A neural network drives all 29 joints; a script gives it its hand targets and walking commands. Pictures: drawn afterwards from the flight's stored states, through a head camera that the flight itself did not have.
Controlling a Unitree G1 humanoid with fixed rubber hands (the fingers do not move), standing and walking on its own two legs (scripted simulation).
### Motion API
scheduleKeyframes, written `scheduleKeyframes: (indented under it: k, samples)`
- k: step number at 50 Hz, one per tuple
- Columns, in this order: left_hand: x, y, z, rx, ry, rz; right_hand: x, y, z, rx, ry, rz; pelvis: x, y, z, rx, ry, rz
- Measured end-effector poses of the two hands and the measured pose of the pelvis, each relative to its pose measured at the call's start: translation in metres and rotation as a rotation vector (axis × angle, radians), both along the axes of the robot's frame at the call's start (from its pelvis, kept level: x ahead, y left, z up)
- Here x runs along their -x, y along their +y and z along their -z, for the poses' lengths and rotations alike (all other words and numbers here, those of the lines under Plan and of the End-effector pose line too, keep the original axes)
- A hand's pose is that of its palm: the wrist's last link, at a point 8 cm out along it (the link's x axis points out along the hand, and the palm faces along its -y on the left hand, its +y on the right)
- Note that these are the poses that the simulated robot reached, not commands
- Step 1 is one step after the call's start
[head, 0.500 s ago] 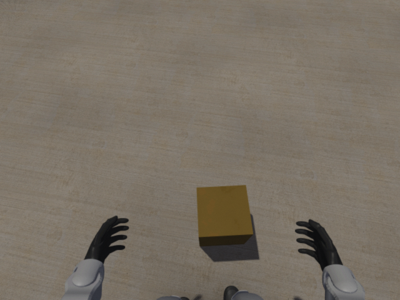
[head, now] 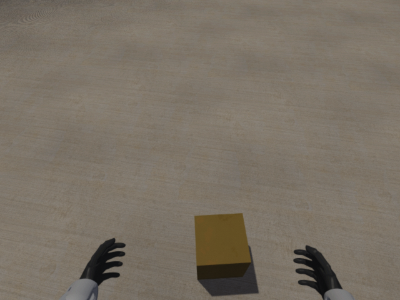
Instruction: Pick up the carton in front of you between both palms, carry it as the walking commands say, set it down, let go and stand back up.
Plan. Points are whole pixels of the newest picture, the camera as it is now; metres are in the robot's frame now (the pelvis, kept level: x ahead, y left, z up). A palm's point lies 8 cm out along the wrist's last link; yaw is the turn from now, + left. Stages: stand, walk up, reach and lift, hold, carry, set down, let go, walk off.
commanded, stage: let go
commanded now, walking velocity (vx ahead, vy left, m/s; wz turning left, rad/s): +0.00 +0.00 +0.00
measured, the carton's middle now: (219, 247) +0.41 -0.06 -0.65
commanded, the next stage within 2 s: stand in 0.02 s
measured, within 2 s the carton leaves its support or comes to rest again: neither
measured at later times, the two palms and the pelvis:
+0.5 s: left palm (68, 291) +0.14 +0.28 -0.09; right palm (356, 296) +0.15 -0.29 -0.09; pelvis +0.02 -0.01 +0.00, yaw +2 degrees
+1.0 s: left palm out of the picture +0.11 +0.29 -0.09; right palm out of the picture +0.12 -0.30 -0.09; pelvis +0.00 -0.01 +0.00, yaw +1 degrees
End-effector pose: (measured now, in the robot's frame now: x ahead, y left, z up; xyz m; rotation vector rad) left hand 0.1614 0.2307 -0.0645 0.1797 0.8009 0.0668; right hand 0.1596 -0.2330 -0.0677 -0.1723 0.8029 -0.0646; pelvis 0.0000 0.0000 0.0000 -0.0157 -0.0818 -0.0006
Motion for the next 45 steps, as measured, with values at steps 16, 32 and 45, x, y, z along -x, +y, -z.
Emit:
scheduleKeyframes:
  k: [16,32,45]
  samples:
    - [0.018,0.052,0.02,-0.197,0.11,-0.08,0.009,-0.061,0.015,0.199,0.082,0.027,-0.013,-0.008,0.006,-0.004,0.086,-0.021]
    - [0.025,0.055,0.028,-0.19,0.156,-0.102,0.012,-0.062,0.021,0.211,0.128,0.02,-0.017,-0.008,0.003,-0.005,0.071,-0.029]
    - [0.045,0.061,0.029,-0.196,0.202,-0.113,0.028,-0.068,0.022,0.222,0.165,0.024,-0.009,-0.008,0.0,-0.009,0.053,-0.028]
